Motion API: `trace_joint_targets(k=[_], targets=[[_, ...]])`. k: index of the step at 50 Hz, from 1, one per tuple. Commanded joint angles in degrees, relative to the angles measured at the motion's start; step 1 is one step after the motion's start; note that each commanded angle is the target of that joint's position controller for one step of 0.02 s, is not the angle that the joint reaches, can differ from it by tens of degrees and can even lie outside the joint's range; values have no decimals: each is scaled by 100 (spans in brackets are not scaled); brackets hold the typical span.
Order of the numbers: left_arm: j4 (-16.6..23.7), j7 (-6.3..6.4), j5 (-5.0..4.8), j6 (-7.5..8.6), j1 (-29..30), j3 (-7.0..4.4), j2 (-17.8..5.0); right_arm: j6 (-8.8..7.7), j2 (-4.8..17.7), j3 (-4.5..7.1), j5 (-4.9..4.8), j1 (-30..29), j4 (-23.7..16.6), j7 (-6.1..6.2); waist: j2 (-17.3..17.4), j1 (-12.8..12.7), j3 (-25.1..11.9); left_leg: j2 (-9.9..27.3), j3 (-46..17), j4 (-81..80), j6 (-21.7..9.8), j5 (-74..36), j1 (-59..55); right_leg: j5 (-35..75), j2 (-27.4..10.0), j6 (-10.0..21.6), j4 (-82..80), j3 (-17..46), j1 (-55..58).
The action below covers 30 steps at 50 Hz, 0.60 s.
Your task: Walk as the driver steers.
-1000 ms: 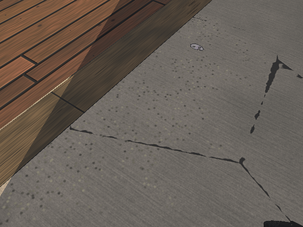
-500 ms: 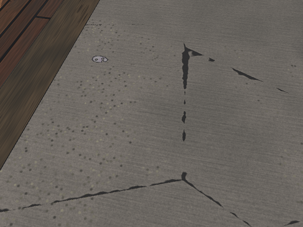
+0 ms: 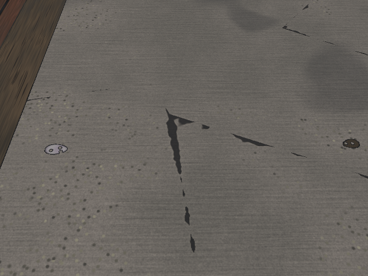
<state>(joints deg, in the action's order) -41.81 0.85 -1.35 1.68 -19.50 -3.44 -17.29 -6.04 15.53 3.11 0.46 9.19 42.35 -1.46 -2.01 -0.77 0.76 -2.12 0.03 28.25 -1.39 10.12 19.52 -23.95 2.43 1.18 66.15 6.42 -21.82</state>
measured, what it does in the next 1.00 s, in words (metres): walks ahead: right foot, then left foot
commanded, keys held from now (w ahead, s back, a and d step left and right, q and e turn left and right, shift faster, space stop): w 0.52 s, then w+q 0.48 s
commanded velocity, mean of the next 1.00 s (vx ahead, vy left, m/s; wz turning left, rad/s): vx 0.50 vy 0.00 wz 0.08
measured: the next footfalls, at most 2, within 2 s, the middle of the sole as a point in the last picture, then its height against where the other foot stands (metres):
right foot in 0.36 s outside the picture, level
left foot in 0.90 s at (170, 233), level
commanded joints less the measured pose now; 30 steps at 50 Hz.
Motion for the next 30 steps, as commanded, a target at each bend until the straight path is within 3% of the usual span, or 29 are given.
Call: trace_joint_targets(k=[1,2,5,8,11,14,16,17,18,19,20,21,22,23,24,26,28,30], targets=[[580,-38,38,135,358,-147,-514,-13,541,121,44,384,-97,28,819,201,-32,1517,-1968,-1595,-956,177,-1431,490,-647,-16,-121,119,-1684],[563,-59,33,129,314,-118,-392,-30,544,122,6,418,-47,29,857,156,-73,1477,-1778,-1679,-1011,-97,-1355,510,-679,-30,-342,18,-1585],[704,-91,105,149,707,-13,-184,-46,832,192,-84,536,98,51,726,198,12,1527,-1354,-1941,-1179,-710,-1264,973,-802,-119,-1282,-210,-1637],[794,-159,92,219,1225,64,-83,12,999,217,-126,656,208,74,658,365,72,1379,-830,-2018,-1063,-994,-1194,1901,-762,-142,-2395,-392,-1329],[898,-221,41,256,1718,70,-128,74,1092,218,-178,983,378,74,654,543,137,1391,-618,-1953,-964,-1081,-1273,2399,-609,-148,-3072,-544,-978],[1031,-280,14,276,2021,41,-235,160,1171,229,-219,1194,539,84,693,533,239,1629,-674,-1765,-859,-1226,-1681,2155,-536,17,-3456,-548,-913],[986,-293,33,290,1774,-27,-381,229,1266,249,-231,1153,593,111,724,273,106,1672,-593,-1345,-733,-2000,-1855,1915,-400,190,-3733,-673,-364],[822,-271,69,284,1249,-122,-534,252,1242,231,-244,1100,595,127,655,-43,-213,1490,-362,-691,-606,-2821,-1769,1951,-261,326,-3934,-807,471],[580,-219,94,267,408,-262,-807,253,1077,158,-192,1124,571,140,530,-422,-776,1202,-107,389,-427,-2925,-1307,1992,-367,508,-3894,-698,1752],[454,-144,188,220,-509,-373,-1283,205,653,-2,-31,1205,360,149,-356,-665,-1642,746,216,2378,-117,-1172,187,1844,-1690,1017,-3834,1006,3547],[385,-178,143,201,-627,-386,-1474,91,324,-116,-72,1652,323,132,-1568,-411,-2119,-2,-161,3798,55,2281,1768,792,-2518,1697,-4610,3294,4399],[403,-200,76,214,-447,-243,-959,26,931,36,-193,1254,321,90,-905,-532,-1549,351,-563,4335,13,2212,2400,180,-2325,1520,-4822,3114,4014],[426,-207,60,233,-92,-176,-800,-19,1046,75,-259,839,200,60,-686,-440,-857,595,-430,4262,-50,1658,2575,493,-2111,1340,-4931,2306,3318],[449,-222,106,245,236,-142,-696,-27,961,67,-203,643,203,82,-294,-287,-545,786,-339,4021,-29,1184,2383,1013,-1859,1252,-5068,1788,2668],[463,-243,146,264,461,-105,-568,1,911,86,-126,598,205,87,-256,-127,-304,918,-346,3739,21,872,2166,1573,-1686,1224,-5240,1423,2155],[425,-249,168,326,636,-91,-477,108,698,59,-120,780,270,72,-350,126,-280,1021,-359,3490,117,565,1673,2125,-1531,1261,-5543,1009,1592],[304,-225,151,410,637,-124,-545,221,555,28,-126,711,271,81,-277,197,-159,1043,-348,3220,222,230,1752,2467,-1530,1302,-5766,541,1395],[155,-180,192,445,515,-155,-616,263,515,15,-119,356,174,85,-139,107,21,1042,-433,2681,284,-361,1991,2588,-1518,1253,-5908,166,1394]])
